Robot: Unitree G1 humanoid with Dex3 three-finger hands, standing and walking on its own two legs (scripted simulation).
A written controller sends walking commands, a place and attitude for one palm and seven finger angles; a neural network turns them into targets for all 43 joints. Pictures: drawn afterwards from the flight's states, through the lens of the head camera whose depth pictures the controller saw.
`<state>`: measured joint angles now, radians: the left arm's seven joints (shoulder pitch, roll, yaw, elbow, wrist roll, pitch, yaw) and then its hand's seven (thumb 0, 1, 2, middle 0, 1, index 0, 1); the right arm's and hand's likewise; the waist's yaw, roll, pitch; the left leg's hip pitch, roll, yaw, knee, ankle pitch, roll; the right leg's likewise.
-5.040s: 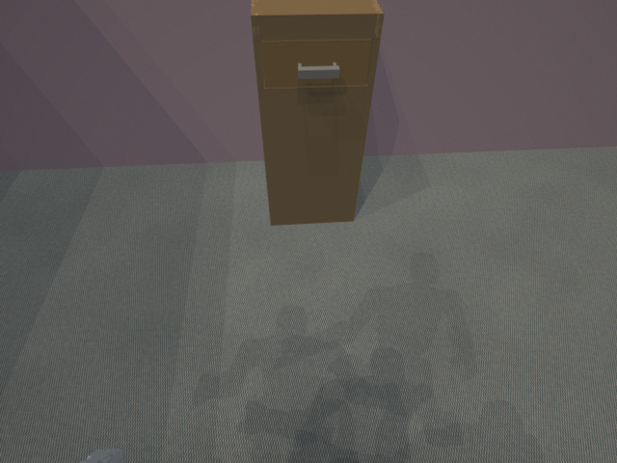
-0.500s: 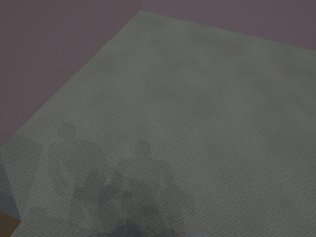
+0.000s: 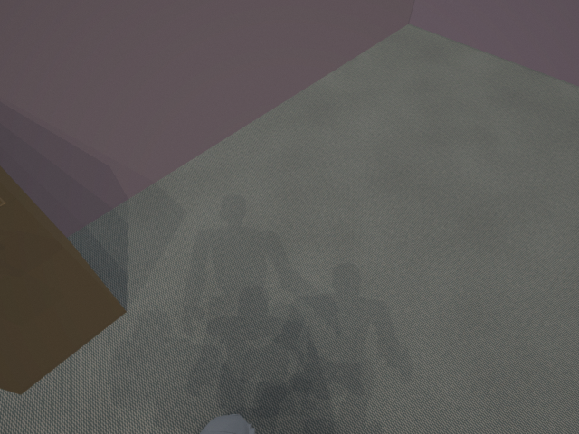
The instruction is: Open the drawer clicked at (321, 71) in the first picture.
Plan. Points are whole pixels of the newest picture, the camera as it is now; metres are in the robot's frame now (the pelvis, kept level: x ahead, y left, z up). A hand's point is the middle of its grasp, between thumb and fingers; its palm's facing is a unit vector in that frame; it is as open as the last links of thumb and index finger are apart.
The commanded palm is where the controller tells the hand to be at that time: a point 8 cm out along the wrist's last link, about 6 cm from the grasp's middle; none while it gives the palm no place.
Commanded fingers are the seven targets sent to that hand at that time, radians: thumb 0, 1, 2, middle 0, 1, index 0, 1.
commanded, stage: turn to face it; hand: left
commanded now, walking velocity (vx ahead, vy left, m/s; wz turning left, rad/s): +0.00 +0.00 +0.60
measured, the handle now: out of the picture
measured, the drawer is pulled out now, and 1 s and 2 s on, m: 0.00 0.00 0.00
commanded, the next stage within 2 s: take the last steps up to it in 1.44 s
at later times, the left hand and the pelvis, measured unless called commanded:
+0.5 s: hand out of the picture +0.08 +0.26 -0.15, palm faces +0.28 -0.92 -0.27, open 7.4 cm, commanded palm none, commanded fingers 0.00 0.90 0.90 -0.20 -0.30 -0.20 -0.30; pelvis +0.01 +0.02 +0.00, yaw +17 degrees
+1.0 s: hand out of the picture -0.10 +0.22 -0.18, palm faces +0.61 -0.75 -0.25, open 7.4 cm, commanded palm none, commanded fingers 0.00 0.90 0.90 -0.20 -0.30 -0.20 -0.30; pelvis +0.00 +0.02 -0.02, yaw +37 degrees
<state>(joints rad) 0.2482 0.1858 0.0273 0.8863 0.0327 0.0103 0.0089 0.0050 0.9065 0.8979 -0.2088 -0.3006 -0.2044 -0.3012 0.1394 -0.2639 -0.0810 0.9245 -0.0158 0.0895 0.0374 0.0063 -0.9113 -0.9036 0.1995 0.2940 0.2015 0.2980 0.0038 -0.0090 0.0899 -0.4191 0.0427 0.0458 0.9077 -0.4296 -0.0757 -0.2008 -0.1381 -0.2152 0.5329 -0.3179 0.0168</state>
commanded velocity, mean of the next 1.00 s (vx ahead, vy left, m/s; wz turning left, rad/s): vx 0.00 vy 0.00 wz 0.57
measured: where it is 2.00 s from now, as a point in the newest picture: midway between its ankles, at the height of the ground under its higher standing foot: outside the picture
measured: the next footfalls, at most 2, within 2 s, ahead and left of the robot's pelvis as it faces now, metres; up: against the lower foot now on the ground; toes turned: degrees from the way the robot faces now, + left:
left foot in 0.10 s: +0.02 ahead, +0.14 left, +0.00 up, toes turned +9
right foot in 0.56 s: +0.10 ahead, -0.09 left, +0.00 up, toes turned +18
